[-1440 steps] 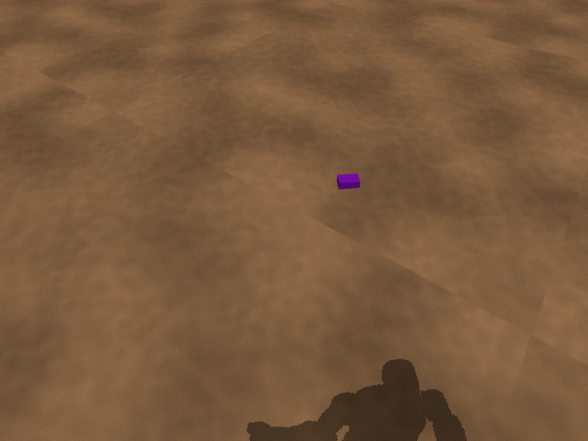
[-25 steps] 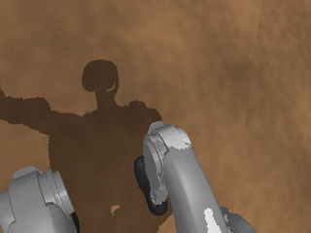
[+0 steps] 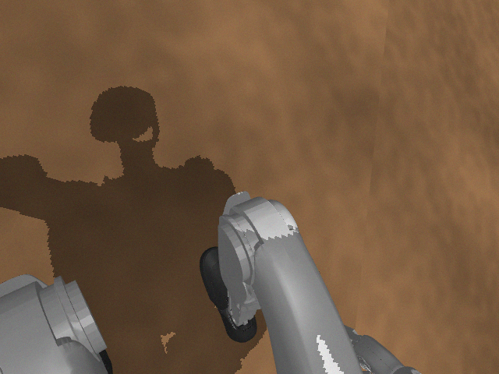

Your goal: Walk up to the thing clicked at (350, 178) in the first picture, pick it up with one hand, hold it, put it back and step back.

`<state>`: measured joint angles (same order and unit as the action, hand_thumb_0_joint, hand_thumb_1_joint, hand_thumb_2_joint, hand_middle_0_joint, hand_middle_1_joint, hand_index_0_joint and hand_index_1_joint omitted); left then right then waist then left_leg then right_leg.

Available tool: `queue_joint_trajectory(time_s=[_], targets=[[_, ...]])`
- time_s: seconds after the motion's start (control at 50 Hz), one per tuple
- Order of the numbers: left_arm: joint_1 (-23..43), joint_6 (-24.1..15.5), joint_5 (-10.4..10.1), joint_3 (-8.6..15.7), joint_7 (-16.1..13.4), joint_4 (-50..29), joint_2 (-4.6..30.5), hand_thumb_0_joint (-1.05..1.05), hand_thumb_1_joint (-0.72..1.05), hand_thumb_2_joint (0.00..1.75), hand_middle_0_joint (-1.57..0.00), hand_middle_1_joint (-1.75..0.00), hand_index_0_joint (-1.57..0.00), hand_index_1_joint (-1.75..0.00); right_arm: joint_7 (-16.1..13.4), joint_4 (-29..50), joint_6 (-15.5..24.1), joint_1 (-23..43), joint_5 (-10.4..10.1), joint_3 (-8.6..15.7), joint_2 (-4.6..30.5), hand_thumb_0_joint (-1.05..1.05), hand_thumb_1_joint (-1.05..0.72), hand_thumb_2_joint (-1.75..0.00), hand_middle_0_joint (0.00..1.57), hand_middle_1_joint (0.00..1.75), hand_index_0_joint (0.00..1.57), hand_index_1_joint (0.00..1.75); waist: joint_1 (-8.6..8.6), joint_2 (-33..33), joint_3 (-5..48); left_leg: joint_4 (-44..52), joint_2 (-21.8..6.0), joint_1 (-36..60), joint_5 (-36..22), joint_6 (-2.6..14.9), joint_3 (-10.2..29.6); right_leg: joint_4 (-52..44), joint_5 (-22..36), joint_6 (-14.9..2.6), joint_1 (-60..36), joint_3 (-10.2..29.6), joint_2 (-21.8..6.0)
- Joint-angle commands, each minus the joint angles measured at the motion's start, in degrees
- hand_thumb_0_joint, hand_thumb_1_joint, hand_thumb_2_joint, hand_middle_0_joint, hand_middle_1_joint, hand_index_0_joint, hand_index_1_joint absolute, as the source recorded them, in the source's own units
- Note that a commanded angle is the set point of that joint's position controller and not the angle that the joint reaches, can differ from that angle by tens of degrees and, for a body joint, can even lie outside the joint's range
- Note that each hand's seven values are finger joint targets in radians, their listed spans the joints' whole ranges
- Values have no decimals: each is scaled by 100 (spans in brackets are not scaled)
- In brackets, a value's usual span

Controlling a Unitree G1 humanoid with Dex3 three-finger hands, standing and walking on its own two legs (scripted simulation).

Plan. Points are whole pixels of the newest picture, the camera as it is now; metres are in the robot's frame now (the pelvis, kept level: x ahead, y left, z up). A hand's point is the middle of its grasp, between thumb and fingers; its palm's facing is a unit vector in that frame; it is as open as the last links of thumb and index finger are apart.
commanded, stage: rest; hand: left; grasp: from above
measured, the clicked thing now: out of the picture +0.48 +0.33 -0.26
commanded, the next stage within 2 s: open in 0.56 s
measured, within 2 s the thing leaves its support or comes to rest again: rests again in 0.22 s
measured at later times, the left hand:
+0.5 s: hand out of the picture +0.46 +0.32 -0.25, palm faces -0.44 -0.14 -0.89, open 8.9 cm
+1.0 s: hand out of the picture +0.47 +0.32 -0.25, palm faces -0.43 -0.14 -0.89, open 10.2 cm
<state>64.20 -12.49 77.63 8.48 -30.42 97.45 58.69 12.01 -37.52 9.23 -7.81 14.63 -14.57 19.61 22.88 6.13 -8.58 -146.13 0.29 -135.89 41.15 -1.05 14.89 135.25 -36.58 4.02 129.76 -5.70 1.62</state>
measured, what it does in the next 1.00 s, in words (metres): stands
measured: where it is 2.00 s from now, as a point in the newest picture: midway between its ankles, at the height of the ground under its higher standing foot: (173, 350)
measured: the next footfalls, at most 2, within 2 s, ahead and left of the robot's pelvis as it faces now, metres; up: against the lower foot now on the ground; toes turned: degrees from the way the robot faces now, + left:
none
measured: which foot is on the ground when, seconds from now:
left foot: down 0.00-1.00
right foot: down 0.00-1.00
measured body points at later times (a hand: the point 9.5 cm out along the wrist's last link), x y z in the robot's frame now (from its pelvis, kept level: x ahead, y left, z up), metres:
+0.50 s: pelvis +0.00 +0.00 +0.00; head +0.28 +0.13 +0.32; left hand +0.48 +0.33 -0.19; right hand +0.03 -0.25 -0.05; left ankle +0.06 +0.13 -0.27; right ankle +0.12 -0.14 -0.27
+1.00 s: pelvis +0.00 +0.00 +0.00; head +0.28 +0.13 +0.32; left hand +0.48 +0.33 -0.20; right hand +0.04 -0.25 -0.05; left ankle +0.06 +0.13 -0.27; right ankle +0.12 -0.14 -0.27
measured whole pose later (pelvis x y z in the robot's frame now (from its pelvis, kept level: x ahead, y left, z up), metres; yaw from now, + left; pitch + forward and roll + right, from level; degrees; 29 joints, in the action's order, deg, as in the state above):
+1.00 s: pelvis +0.00 +0.00 +0.00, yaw -2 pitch +27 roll -16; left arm 64.9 -12.9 75.8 6.5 -33.8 100.8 62.2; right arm 14.3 -36.4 13.3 -6.2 14.8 -19.0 20.7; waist 24.2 8.2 -11.4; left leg -147.1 0.0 -134.9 41.2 -0.7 16.5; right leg 134.5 -35.7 4.7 128.1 -7.0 2.3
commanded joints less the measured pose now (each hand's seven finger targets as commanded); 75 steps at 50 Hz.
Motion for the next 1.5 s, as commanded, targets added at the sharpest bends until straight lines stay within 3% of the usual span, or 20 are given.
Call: queue_joint_trajectory(time_s=[0.0, 0.08, 0.12, 0.22, 0.26, 0.32, 0.48, 0.54, 0.58, 0.64, 0.74, 0.86, 0.88, 0.92, 1.08, 1.14, 1.32, 1.34, 1.4, 1.48], targets=[[1540, -13, -107, 49, -258, -725, 1322, 0, 81, 46, -115, -38, -116, -37, -41, -70, -4, -1185, 8, 552, 1902, 0, -90, -90, 20, 30, 20, 30, 318, -3058, 3700, 1513, -163, 3149, -1481, 108, -727, -993, 1469, -531, -1899, -962, 206], [1568, -38, -113, -35, -311, -720, 1292, 0, 78, 45, -112, -39, -114, -38, 2, -39, 48, -1148, 25, 516, 1916, 0, -90, -90, 20, 30, 20, 30, 336, -3190, 3767, 1512, -183, 3320, -1626, 88, -695, -972, 1606, -515, -1987, -970, 218], [1510, -40, -104, 82, -374, -744, 1507, 0, 76, 46, -111, -38, -112, -37, 14, -102, 43, -1214, 12, 468, 1915, 0, -90, -90, 20, 30, 20, 30, 323, -3242, 3822, 1556, -184, 3280, -1646, 104, -694, -992, 1636, -502, -2112, -957, 236], [1597, -46, -126, -34, -405, -592, 1459, 0, 76, 47, -110, -39, -112, -38, 47, -48, 123, -1067, 3, 396, 1919, 0, -90, -90, 20, 30, 20, 30, 403, -3139, 3538, 1481, -191, 3043, -1277, 135, -683, -999, 1374, -496, -1945, -971, 245], [1474, -37, -106, 26, -452, -579, 1561, 0, 73, 50, -110, -39, -110, -39, 55, -73, 135, -1098, 5, 403, 1942, 0, -90, -90, 20, 30, 20, 30, 329, -3121, 3619, 1567, -202, 3076, -1338, 127, -662, -1030, 1416, -493, -2067, -982, 266], [1531, -31, -150, -121, -452, -567, 1322, 0, 74, 48, -109, -41, -110, -40, 80, -24, 184, -1083, 30, 399, 1965, 0, -90, -90, 20, 30, 20, 30, 429, -3217, 3581, 1541, -212, 3184, -1449, 109, -631, -981, 1520, -478, -1991, -1005, 256], [1554, -38, -154, -97, -471, -450, 1496, 0, 75, 48, -110, -41, -111, -39, 136, -6, 281, -1016, 9, 245, 1951, 0, -90, -90, 20, 30, 20, 30, 463, -3099, 3361, 1479, -229, 3053, -1314, 112, -580, -959, 1405, -466, -1981, -1031, 250], [1536, -52, -148, -88, -513, -513, 1591, 0, 73, 48, -109, -40, -110, -39, 131, -9, 299, -1011, 1, 315, 2059, 0, -90, -90, 20, 30, 20, 30, 413, -3331, 3467, 1606, -252, 3288, -1406, 60, -529, -950, 1433, -488, -1940, -1040, 272], [1437, -46, -153, -137, -516, -319, 1473, 0, 72, 47, -108, -40, -109, -39, 177, 22, 308, -997, 23, 181, 1935, 0, -90, -90, 20, 30, 20, 30, 465, -3086, 3402, 1505, -256, 3129, -1445, 87, -513, -913, 1523, -459, -2045, -1057, 261], [1510, -56, -205, -187, -547, -257, 1468, 0, 72, 46, -106, -41, -108, -40, 159, 5, 337, -942, 21, 218, 2018, 0, -90, -90, 20, 30, 20, 30, 486, -3043, 3362, 1451, -247, 3041, -1369, 106, -534, -941, 1485, -448, -2011, -1054, 266], [1510, -53, -179, -133, -598, -370, 1603, 0, 32, 42, -70, -44, -72, -42, 160, 0, 346, -1022, 22, 182, 2042, 0, -89, -90, 20, 30, 20, 30, 496, -3059, 3367, 1482, -254, 2983, -1359, 122, -552, -1032, 1513, -434, -2140, -1035, 265], [1506, -32, -281, -238, -568, -321, 1501, 0, 2, 54, -55, -52, -55, -52, 158, -21, 383, -920, -18, 166, 2014, 0, -89, -90, 20, 30, 20, 30, 511, -3085, 3267, 1500, -275, 3049, -1294, 92, -525, -1001, 1444, -442, -2050, -1046, 253], [1484, -39, -254, -229, -567, -346, 1523, 0, 0, 56, -53, -55, -53, -55, 160, -35, 372, -1017, 17, 173, 2041, 0, -89, -90, 20, 30, 20, 30, 576, -3151, 3344, 1519, -279, 3075, -1364, 97, -531, -1037, 1510, -440, -2146, -1048, 267], [1530, -40, -282, -134, -564, -399, 1618, 0, -3, 59, -50, -58, -50, -58, 156, -67, 375, -966, -16, 123, 1992, 0, -89, -90, 20, 30, 20, 30, 503, -3156, 3352, 1521, -292, 3125, -1405, 68, -477, -986, 1494, -448, -2030, -1070, 231], [1393, -19, -316, -249, -475, -294, 1578, 0, -17, 70, -38, -68, -38, -68, 145, 0, 320, -936, -3, 70, 1985, 0, -89, -90, 20, 30, 20, 30, 530, -3069, 3267, 1544, -281, 3011, -1285, 94, -513, -1040, 1431, -449, -2138, -1036, 246], [1369, -54, -358, -125, -456, -346, 1711, 0, -20, 73, -35, -72, -35, -72, 123, -24, 299, -963, -9, 40, 2006, 0, -89, -90, 20, 30, 20, 30, 505, -2991, 3237, 1531, -284, 2938, -1313, 89, -498, -1094, 1419, -453, -2125, -1035, 231], [1329, -90, -359, -222, -471, -293, 1698, 0, -33, 84, -25, -81, -24, -82, 74, 27, 239, -998, -9, 21, 1987, 0, -89, -90, 20, 30, 20, 30, 518, -3003, 3261, 1551, -286, 2943, -1274, 99, -507, -1101, 1425, -460, -2241, -1037, 259], [1422, -112, -315, -119, -475, -583, 1818, 0, -34, 85, -24, -82, -23, -83, 87, -22, 225, -1065, -6, 6, 1993, 0, -89, -90, 20, 30, 20, 30, 507, -3140, 3332, 1550, -315, 3037, -1478, 81, -472, -1076, 1552, -448, -2151, -1058, 248], [1326, -94, -352, -287, -457, -405, 1603, 0, -37, 87, -21, -84, -20, -85, 76, 35, 260, -991, -10, 36, 1998, 0, -89, -90, 20, 30, 20, 30, 563, -3050, 3224, 1514, -290, 2979, -1328, 102, -530, -1109, 1473, -438, -2202, -1025, 257], [1383, -84, -338, -156, -483, -484, 1808, 0, -40, 89, -18, -88, -17, -89, 67, -16, 268, -1044, -12, 45, 2040, 0, -89, -90, 20, 30, 20, 30, 514, -3174, 3290, 1584, -308, 3038, -1318, 84, -506, -1133, 1439, -452, -2146, -1027, 244]])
